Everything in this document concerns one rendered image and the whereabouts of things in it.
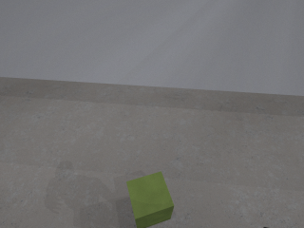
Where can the carton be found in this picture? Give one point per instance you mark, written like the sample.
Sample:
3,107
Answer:
150,199

